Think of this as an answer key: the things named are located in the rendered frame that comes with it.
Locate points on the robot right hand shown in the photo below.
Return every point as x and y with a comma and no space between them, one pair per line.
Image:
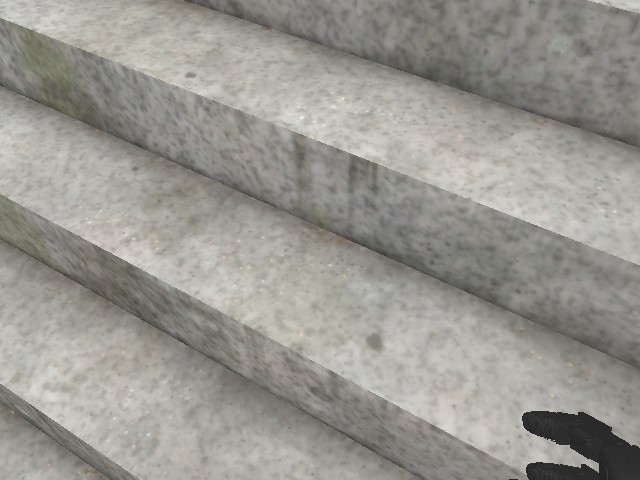
593,439

